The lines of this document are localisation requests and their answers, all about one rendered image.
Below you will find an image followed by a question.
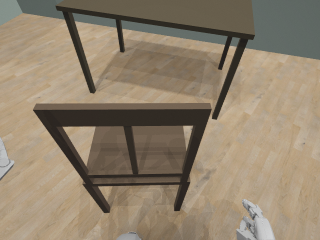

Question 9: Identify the table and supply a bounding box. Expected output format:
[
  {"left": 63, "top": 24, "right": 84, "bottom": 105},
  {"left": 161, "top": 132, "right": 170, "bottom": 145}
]
[{"left": 55, "top": 0, "right": 255, "bottom": 120}]

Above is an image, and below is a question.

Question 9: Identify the chair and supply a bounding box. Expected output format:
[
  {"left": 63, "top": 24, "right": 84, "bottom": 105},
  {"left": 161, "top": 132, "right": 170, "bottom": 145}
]
[{"left": 33, "top": 103, "right": 212, "bottom": 213}]

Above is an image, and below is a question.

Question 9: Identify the robot left hand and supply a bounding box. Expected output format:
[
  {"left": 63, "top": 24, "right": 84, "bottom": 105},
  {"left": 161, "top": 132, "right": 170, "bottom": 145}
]
[{"left": 0, "top": 137, "right": 15, "bottom": 180}]

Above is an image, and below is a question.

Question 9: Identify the robot right hand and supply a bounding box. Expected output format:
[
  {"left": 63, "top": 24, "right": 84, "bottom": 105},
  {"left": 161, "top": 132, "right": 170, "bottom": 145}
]
[{"left": 236, "top": 199, "right": 276, "bottom": 240}]

